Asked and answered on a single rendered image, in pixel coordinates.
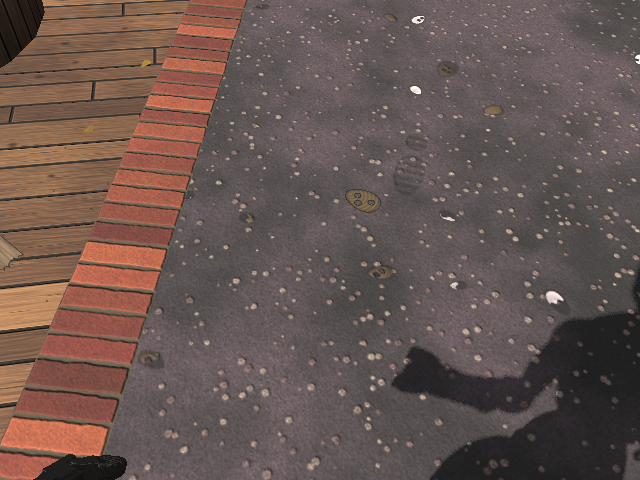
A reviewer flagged robot left hand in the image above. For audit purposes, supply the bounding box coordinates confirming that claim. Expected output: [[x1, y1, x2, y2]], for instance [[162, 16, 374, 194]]
[[33, 454, 127, 480]]

